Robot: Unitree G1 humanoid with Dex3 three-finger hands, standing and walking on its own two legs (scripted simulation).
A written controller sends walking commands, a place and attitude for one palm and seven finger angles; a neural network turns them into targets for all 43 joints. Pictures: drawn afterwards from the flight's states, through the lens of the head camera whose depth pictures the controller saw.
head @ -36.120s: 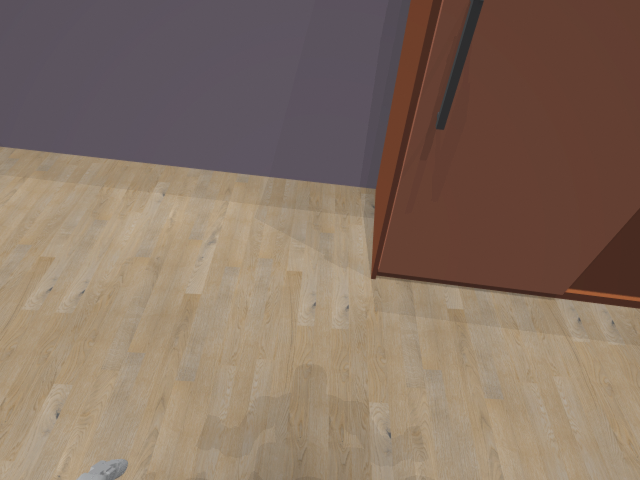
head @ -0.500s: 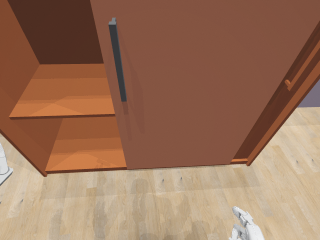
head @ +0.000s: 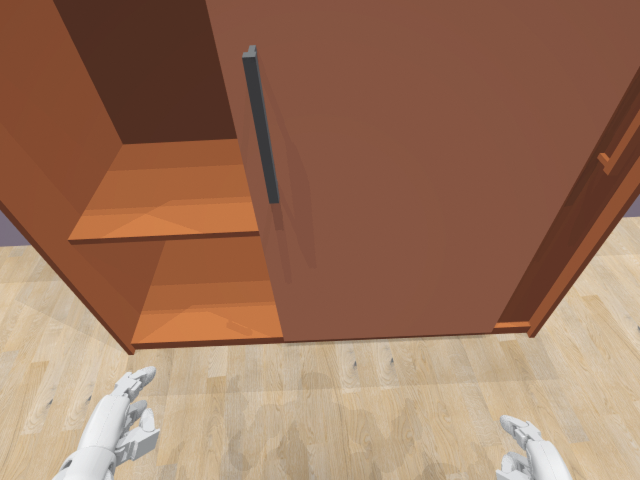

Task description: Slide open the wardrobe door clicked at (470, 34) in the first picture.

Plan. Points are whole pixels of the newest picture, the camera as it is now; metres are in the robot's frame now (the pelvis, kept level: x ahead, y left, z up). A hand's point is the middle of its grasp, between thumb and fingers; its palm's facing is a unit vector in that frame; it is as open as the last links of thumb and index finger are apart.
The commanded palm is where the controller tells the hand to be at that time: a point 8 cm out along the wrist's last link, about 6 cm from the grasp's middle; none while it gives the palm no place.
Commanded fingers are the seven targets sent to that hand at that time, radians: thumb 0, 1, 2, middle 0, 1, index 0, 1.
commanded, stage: let the arm hang, fingers relaxed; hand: left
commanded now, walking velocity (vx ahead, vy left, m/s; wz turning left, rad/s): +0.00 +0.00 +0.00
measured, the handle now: (264, 132) +0.65 +0.13 +0.11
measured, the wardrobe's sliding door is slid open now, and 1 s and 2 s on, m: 0.53 0.53 0.53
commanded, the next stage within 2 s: look to check the result in 0.92 s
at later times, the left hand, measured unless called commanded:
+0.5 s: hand out of the picture -0.03 +0.20 -0.16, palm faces +0.03 -0.97 -0.24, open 7.3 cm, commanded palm none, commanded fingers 0.00 0.90 0.90 -0.20 -0.30 -0.20 -0.30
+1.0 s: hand out of the picture +0.04 +0.17 -0.16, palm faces +0.02 -0.98 -0.19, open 7.3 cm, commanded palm none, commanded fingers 0.00 0.90 0.90 -0.20 -0.30 -0.20 -0.30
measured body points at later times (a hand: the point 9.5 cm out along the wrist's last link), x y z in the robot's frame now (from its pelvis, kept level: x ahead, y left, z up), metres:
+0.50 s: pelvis -0.01 +0.00 +0.01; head +0.01 +0.00 +0.46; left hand -0.03 +0.25 -0.14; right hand -0.01 -0.23 -0.15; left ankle +0.02 +0.09 -0.73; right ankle -0.01 -0.11 -0.73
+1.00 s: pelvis +0.01 -0.01 +0.02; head +0.03 +0.00 +0.47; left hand +0.04 +0.23 -0.14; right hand +0.04 -0.24 -0.14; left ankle +0.02 +0.09 -0.73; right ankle -0.01 -0.11 -0.73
